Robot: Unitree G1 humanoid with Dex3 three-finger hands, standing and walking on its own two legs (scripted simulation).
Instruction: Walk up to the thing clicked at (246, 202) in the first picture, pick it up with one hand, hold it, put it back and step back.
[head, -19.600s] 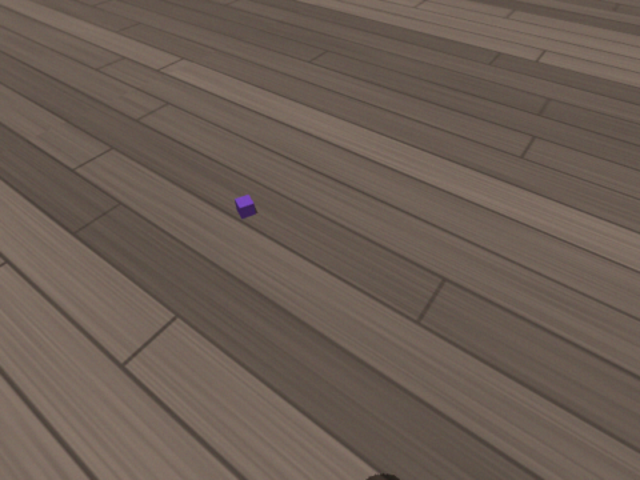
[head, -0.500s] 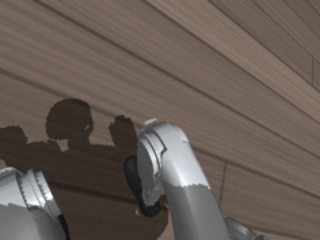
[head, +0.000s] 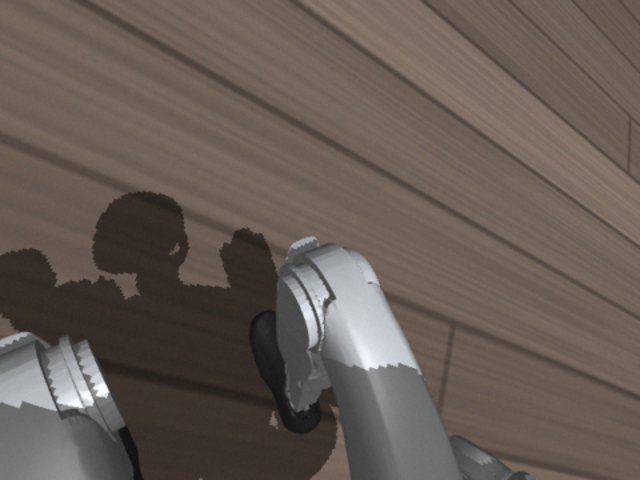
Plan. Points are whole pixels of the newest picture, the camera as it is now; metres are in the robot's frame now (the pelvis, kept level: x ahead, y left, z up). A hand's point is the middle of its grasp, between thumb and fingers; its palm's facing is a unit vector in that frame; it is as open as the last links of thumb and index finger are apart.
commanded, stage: close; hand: left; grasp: from above
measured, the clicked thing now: out of the picture +0.42 +0.33 -0.28
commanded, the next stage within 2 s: settle in 0.06 s
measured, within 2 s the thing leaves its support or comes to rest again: leaves its support in 0.46 s
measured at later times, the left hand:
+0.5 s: hand out of the picture +0.42 +0.33 -0.25, palm faces -0.36 -0.28 -0.89, open 10.8 cm
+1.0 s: hand out of the picture +0.41 +0.34 -0.16, palm faces -0.37 -0.24 -0.90, open 9.6 cm
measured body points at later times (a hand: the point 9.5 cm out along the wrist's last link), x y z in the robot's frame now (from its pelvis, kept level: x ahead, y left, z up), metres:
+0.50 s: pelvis +0.00 +0.00 +0.00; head +0.27 +0.13 +0.34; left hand +0.43 +0.34 -0.20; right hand +0.04 -0.25 -0.05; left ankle +0.07 +0.13 -0.27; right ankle +0.13 -0.13 -0.27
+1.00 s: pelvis +0.00 -0.01 +0.02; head +0.23 +0.08 +0.40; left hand +0.42 +0.35 -0.11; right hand +0.09 -0.27 -0.08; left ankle +0.07 +0.13 -0.27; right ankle +0.13 -0.13 -0.27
